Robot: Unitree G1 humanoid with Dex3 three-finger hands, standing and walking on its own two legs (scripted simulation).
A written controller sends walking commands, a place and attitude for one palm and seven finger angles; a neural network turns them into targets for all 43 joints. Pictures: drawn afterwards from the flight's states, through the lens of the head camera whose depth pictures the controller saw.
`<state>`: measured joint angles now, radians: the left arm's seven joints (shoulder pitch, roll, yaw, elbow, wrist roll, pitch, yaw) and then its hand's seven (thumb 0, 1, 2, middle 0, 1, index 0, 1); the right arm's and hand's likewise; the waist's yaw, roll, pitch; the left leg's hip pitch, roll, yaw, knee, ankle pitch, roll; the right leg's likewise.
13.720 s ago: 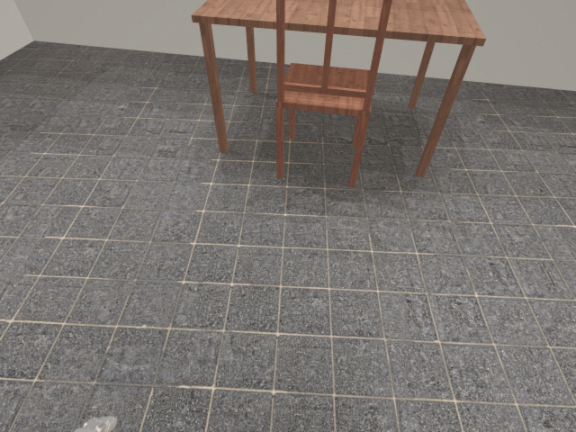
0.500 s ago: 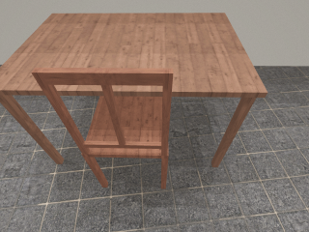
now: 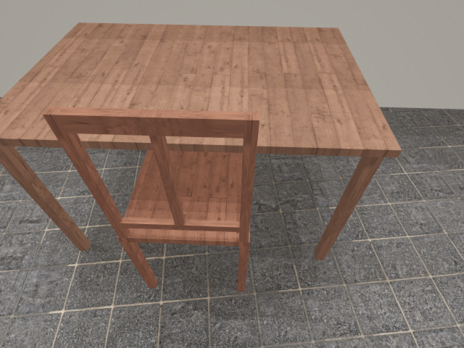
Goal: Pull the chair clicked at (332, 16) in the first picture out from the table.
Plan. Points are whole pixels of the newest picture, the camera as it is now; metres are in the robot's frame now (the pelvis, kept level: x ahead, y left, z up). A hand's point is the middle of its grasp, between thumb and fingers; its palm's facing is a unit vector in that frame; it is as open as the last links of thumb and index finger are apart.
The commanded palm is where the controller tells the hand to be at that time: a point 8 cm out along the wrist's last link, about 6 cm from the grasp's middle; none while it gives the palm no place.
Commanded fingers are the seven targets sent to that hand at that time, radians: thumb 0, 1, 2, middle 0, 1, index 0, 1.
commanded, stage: look again from close up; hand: left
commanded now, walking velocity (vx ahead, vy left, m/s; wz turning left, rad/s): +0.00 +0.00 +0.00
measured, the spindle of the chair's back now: (170, 185) +0.48 +0.18 -0.07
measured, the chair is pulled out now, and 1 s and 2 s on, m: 0.00 0.00 0.00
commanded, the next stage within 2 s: shuffle to correct the standing spot in 0.28 s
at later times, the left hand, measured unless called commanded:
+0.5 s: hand out of the picture +0.00 +0.17 -0.18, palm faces +0.02 -0.98 -0.18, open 7.3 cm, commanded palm none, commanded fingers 0.00 0.90 0.90 -0.20 -0.30 -0.20 -0.30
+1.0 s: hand out of the picture +0.04 +0.18 -0.18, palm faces +0.03 -0.97 -0.22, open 7.3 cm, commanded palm none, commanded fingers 0.00 0.90 0.90 -0.20 -0.30 -0.20 -0.30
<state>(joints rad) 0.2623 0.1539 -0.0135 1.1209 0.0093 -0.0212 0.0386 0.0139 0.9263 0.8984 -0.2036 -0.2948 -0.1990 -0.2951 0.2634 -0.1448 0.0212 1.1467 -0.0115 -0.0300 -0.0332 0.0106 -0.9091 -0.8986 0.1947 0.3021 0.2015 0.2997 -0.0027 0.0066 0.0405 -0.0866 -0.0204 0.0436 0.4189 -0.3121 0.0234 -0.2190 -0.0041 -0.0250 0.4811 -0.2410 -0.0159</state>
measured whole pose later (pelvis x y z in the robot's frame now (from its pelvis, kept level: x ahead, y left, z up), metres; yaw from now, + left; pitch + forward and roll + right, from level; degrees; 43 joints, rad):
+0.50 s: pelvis +0.00 +0.00 +0.00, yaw +0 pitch -1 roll +0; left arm 0.29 0.15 -0.01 1.12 0.02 -0.01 0.03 0.01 0.92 0.90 -0.20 -0.29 -0.20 -0.30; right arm 0.30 -0.12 0.02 1.16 -0.02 -0.02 -0.03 0.01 -0.90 -0.90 0.19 0.30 0.20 0.30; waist 0.00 0.00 0.03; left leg -0.09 -0.02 0.04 0.43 -0.33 0.02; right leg -0.22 0.00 -0.03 0.49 -0.25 -0.02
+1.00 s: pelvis +0.03 +0.01 -0.01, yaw +0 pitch -1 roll +0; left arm 0.27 0.14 0.00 1.10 0.01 -0.01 0.05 0.01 0.92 0.90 -0.20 -0.29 -0.20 -0.30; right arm 0.29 -0.15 0.01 1.10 -0.01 -0.02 -0.05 0.02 -0.93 -0.90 0.19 0.30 0.20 0.30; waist -0.01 0.04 0.03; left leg -0.07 -0.02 0.05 0.51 -0.41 0.03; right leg -0.21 0.00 -0.02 0.57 -0.34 -0.01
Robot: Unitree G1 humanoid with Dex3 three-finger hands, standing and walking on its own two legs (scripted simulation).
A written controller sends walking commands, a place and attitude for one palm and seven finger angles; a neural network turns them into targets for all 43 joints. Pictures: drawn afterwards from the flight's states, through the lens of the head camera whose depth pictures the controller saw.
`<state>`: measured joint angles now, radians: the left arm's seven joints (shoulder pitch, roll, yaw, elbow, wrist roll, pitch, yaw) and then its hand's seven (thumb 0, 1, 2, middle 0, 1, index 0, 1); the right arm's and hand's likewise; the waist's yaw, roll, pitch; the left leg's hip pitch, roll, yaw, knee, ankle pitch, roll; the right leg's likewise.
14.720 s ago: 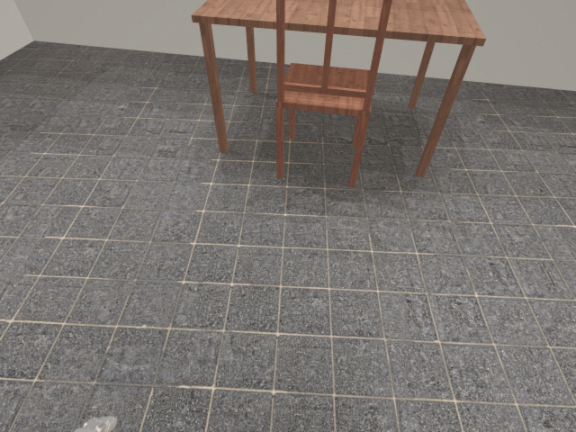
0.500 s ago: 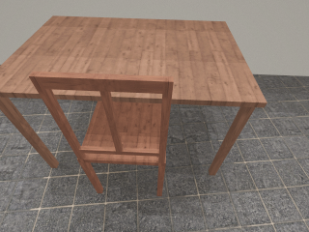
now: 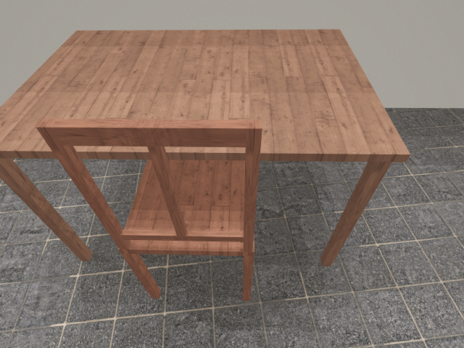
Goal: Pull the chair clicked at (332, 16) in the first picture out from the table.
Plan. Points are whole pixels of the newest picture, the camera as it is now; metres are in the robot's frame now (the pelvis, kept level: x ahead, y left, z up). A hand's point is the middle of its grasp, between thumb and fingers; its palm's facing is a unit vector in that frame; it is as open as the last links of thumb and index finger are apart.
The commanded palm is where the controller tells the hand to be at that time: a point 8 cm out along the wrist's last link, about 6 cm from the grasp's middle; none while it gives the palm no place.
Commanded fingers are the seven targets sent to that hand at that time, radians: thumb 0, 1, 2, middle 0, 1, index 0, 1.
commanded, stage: come to a stop and stand still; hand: left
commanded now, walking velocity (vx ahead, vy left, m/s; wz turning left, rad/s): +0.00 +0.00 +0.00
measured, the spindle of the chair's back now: (171, 196) +0.45 +0.18 -0.06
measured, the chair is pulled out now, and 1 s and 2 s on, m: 0.00 0.00 0.00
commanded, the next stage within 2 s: look again from close up in 0.66 s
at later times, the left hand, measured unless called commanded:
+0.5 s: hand out of the picture +0.00 +0.17 -0.16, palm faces +0.02 -0.97 -0.24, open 7.3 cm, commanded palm none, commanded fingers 0.00 0.90 0.90 -0.20 -0.30 -0.20 -0.30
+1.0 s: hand out of the picture -0.05 +0.14 -0.16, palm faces +0.03 -0.98 -0.20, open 7.4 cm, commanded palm none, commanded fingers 0.00 0.90 0.90 -0.20 -0.30 -0.20 -0.30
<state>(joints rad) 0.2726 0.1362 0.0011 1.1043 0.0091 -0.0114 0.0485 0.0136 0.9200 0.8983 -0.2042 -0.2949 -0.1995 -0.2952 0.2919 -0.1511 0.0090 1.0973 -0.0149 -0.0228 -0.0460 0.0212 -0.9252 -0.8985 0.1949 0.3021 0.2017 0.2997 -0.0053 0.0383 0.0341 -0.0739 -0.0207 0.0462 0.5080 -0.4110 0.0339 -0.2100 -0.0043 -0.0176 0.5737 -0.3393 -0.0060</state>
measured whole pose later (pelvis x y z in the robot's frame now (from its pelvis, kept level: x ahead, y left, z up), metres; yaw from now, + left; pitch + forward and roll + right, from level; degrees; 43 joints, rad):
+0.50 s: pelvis -0.02 -0.01 +0.01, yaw +0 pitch -2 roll +1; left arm 0.25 0.15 0.00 1.08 0.01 -0.01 0.04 0.01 0.92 0.90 -0.20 -0.29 -0.20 -0.30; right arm 0.29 -0.15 0.02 1.13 -0.01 -0.02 -0.03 0.01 -0.90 -0.90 0.19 0.30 0.20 0.30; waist -0.01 0.03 0.05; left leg -0.06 -0.02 0.05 0.41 -0.33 0.02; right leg -0.20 0.00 -0.02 0.50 -0.27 -0.02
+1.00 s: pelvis -0.04 -0.02 +0.01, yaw +0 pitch -2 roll +1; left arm 0.31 0.13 -0.01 1.11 0.01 -0.01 0.04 0.01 0.92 0.90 -0.20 -0.29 -0.20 -0.30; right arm 0.31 -0.12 0.02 1.15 -0.01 -0.02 -0.03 0.01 -0.90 -0.90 0.19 0.30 0.20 0.30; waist 0.00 0.01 0.04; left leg -0.09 -0.01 0.04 0.41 -0.29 0.01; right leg -0.22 0.01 -0.03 0.46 -0.21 -0.03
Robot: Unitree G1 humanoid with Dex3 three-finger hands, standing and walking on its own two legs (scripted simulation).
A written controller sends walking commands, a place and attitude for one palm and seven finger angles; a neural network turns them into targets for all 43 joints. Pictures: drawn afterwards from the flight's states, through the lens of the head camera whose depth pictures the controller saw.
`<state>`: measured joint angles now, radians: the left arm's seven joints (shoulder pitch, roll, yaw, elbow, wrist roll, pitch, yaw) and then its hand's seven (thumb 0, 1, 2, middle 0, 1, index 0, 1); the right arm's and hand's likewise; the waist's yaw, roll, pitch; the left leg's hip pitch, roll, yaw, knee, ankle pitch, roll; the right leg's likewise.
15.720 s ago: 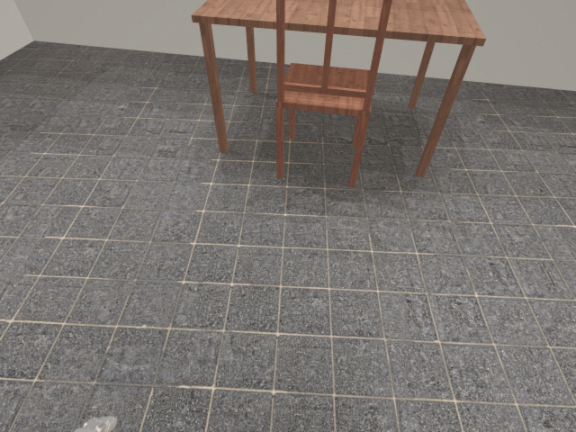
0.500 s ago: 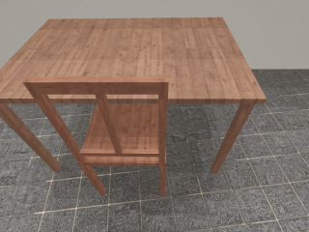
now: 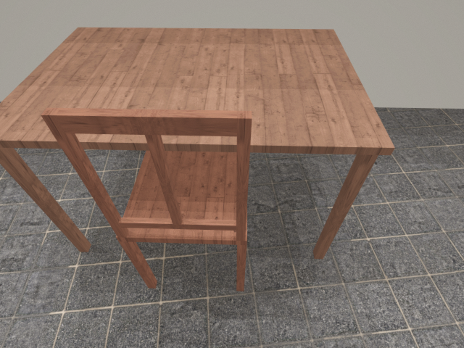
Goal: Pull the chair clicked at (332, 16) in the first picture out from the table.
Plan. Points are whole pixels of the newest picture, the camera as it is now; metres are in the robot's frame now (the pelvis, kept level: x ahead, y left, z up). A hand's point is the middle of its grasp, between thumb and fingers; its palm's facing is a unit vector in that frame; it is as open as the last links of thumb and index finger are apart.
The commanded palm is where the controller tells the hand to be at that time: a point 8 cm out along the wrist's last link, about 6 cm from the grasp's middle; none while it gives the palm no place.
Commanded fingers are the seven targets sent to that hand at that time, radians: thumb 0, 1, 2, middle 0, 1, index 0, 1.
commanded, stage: look again from close up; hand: left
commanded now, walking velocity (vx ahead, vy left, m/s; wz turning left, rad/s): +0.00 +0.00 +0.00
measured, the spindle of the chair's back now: (167, 184) +0.49 +0.20 -0.07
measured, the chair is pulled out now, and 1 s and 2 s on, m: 0.00 0.00 0.00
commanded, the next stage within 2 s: raise the hand toward the chair's back in 0.58 s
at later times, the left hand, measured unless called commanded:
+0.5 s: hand out of the picture -0.02 +0.16 -0.17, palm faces +0.04 -0.98 -0.19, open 7.4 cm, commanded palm none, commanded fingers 0.00 0.90 0.90 -0.20 -0.30 -0.20 -0.30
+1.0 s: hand (152, 303) +0.20 +0.15 -0.02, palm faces +0.01 -1.00 +0.04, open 8.4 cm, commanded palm +0.11 +0.23 -0.07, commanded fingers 0.00 0.50 0.73 -0.16 -0.24 -0.16 -0.24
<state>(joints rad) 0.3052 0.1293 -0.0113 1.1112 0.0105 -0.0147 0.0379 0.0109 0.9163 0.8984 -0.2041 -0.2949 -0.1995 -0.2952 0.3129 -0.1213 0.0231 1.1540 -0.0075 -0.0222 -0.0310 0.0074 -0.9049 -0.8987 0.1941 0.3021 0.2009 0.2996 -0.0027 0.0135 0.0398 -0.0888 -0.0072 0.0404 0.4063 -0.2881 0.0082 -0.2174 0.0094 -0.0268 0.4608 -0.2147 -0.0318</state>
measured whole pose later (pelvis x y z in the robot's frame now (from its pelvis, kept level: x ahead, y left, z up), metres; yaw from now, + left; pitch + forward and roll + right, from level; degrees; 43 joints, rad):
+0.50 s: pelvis -0.01 +0.00 +0.00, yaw +0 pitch -1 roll +1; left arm 0.31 0.12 -0.01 1.11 0.01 -0.02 0.04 0.01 0.92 0.90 -0.20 -0.29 -0.20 -0.30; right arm 0.32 -0.11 0.02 1.16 -0.01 -0.03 -0.03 0.01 -0.91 -0.90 0.19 0.30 0.20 0.30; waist 0.00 0.00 0.05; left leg -0.11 -0.01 0.04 0.41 -0.28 0.01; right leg -0.24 0.01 -0.03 0.46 -0.20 -0.03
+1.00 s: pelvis -0.03 +0.00 -0.07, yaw +1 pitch +12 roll +2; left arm 0.34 0.14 0.10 0.12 -0.24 -0.56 -0.20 0.02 0.75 0.82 -0.18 -0.26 -0.18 -0.27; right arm 0.20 -0.32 -0.10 0.63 -0.01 -0.34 0.04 0.02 -0.91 -0.90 0.19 0.30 0.20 0.30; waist -0.05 -0.06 -0.14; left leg -0.71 -0.02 0.04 1.02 -0.52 0.01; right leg -0.83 -0.02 -0.02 1.03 -0.39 -0.04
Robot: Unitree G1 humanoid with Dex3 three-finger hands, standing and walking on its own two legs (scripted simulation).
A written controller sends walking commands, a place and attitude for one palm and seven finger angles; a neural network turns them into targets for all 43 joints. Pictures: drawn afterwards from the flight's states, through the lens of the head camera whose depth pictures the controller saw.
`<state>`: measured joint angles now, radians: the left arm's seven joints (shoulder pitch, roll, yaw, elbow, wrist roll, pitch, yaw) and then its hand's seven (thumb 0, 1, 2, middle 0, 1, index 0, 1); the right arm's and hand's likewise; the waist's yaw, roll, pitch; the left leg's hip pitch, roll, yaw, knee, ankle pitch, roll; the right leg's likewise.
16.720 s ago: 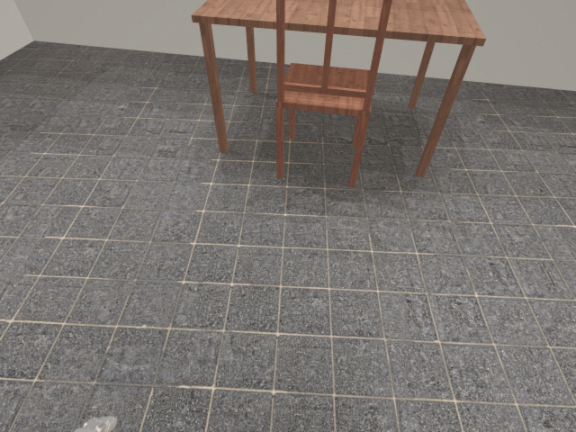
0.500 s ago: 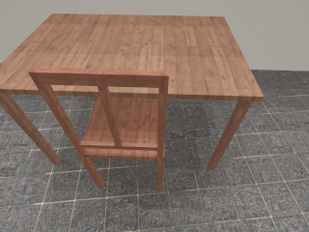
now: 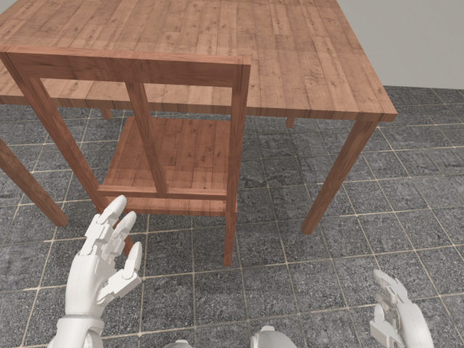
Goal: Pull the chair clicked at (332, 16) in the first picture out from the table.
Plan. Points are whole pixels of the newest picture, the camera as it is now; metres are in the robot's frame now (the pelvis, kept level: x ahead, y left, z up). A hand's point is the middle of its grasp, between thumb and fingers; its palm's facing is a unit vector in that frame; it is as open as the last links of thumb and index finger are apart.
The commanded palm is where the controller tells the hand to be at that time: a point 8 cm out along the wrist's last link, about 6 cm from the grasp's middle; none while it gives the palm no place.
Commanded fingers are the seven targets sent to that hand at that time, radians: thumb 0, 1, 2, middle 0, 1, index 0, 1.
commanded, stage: raise the hand toward the chair's back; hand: left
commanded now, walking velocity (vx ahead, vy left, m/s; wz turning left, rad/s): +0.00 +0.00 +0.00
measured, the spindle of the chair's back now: (151, 146) +0.53 +0.19 +0.01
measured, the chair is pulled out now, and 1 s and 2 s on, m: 0.00 0.00 0.00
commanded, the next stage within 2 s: aim the fingers beside a spindle in 1.78 s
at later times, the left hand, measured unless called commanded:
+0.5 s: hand (114, 304) +0.20 +0.19 +0.00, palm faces -0.01 -1.00 -0.04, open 12.7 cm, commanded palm +0.16 +0.24 +0.02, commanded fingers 0.00 -0.08 0.48 -0.10 -0.15 -0.10 -0.15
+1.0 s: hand (100, 289) +0.21 +0.21 +0.02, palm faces +0.03 -1.00 -0.06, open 16.5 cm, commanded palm +0.19 +0.26 +0.03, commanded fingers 0.00 -0.50 0.30 -0.06 -0.08 -0.06 -0.08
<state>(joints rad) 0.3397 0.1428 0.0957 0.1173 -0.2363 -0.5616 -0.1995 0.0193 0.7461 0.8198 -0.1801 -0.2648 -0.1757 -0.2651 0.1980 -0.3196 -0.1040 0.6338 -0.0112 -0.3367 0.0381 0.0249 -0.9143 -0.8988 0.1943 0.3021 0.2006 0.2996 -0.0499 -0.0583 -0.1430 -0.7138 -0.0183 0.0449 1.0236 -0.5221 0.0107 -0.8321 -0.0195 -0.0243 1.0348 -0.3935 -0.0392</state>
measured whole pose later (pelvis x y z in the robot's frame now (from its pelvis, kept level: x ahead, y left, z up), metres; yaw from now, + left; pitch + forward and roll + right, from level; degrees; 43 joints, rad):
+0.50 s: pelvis -0.03 +0.00 -0.05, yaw +1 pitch +17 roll -1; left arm 0.38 0.23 0.15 -0.12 -0.29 -0.27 -0.27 0.01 0.14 0.58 -0.13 -0.18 -0.13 -0.18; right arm 0.20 -0.19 0.04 0.57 0.02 -0.22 -0.05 0.02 -0.90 -0.90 0.20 0.30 0.21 0.30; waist 0.01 0.03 -0.11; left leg -1.02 0.00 -0.02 1.33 -0.61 0.01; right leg -1.09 -0.02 -0.09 1.27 -0.48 -0.04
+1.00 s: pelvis -0.01 +0.01 -0.03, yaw +2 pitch +16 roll -2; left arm 0.36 0.26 0.17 -0.07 -0.27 -0.36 -0.24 0.00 -0.42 0.33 -0.07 -0.09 -0.07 -0.09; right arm 0.16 -0.24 0.02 0.54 0.01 -0.25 -0.04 0.02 -0.90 -0.90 0.20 0.30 0.20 0.30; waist 0.00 0.01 -0.13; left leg -0.93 0.00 -0.03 1.25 -0.60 0.01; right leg -0.99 -0.01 -0.10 1.18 -0.47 -0.04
